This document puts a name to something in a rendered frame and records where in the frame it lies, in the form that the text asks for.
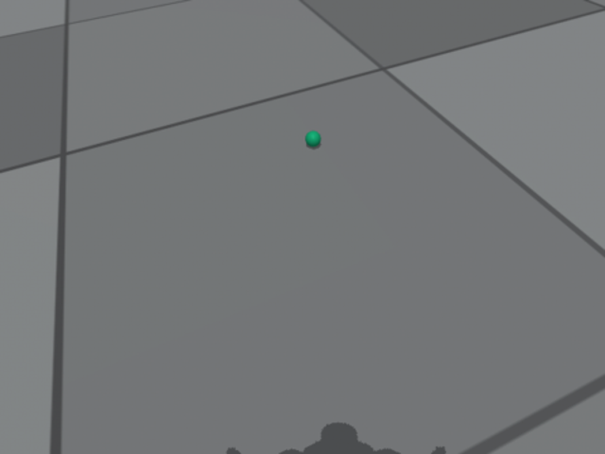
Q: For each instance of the ball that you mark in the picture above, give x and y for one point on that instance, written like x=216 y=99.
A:
x=312 y=139

